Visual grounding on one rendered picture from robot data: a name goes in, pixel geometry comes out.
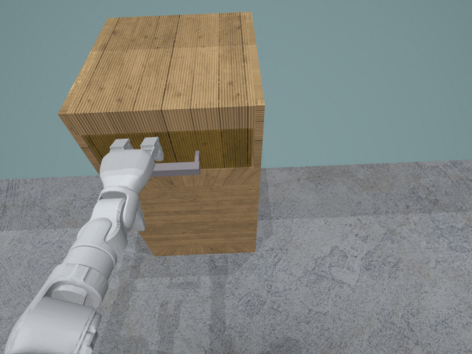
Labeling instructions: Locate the drawer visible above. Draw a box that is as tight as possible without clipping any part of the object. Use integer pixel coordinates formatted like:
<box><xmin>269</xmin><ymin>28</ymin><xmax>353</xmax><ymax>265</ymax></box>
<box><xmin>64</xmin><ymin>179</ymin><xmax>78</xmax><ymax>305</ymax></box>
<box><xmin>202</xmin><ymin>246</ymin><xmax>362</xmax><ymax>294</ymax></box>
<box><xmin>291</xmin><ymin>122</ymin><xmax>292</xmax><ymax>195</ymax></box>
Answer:
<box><xmin>84</xmin><ymin>128</ymin><xmax>253</xmax><ymax>169</ymax></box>

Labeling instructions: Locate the robot left forearm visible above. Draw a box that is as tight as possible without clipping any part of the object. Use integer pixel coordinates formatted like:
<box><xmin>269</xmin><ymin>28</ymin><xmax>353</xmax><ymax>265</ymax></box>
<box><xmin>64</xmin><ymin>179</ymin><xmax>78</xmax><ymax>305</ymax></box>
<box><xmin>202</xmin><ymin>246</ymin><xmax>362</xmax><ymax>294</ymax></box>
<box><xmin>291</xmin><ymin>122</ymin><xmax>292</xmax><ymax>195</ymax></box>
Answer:
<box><xmin>4</xmin><ymin>187</ymin><xmax>139</xmax><ymax>354</ymax></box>

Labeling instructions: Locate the handle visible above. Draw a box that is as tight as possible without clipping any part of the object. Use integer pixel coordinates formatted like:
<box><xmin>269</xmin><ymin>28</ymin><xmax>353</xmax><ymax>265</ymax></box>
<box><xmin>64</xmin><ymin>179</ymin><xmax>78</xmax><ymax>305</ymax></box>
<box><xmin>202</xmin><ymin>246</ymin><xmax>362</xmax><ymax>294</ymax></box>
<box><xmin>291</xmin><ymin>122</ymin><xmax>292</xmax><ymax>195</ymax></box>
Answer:
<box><xmin>151</xmin><ymin>150</ymin><xmax>201</xmax><ymax>177</ymax></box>

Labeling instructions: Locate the cabinet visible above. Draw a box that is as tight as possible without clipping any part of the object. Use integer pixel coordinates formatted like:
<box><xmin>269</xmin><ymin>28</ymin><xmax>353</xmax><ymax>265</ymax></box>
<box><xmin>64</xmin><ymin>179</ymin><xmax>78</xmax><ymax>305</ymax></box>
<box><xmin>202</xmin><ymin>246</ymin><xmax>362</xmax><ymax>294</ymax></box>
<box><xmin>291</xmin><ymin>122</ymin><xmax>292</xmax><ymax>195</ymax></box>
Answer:
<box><xmin>58</xmin><ymin>12</ymin><xmax>265</xmax><ymax>256</ymax></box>

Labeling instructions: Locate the robot left hand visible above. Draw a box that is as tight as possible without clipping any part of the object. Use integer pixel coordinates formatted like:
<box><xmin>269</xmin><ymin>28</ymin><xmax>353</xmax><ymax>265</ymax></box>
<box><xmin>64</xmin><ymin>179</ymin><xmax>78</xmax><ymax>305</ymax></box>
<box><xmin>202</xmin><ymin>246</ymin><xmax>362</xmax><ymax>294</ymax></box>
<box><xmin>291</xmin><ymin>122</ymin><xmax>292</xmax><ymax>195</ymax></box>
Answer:
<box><xmin>100</xmin><ymin>137</ymin><xmax>164</xmax><ymax>232</ymax></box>

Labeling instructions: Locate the left robot upper arm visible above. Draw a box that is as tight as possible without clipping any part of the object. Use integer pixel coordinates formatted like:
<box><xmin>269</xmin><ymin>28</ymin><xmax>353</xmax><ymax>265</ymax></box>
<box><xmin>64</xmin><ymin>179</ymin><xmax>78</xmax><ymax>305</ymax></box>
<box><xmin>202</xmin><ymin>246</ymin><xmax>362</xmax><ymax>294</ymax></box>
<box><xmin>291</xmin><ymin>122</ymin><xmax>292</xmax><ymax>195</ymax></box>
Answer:
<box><xmin>10</xmin><ymin>296</ymin><xmax>102</xmax><ymax>354</ymax></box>

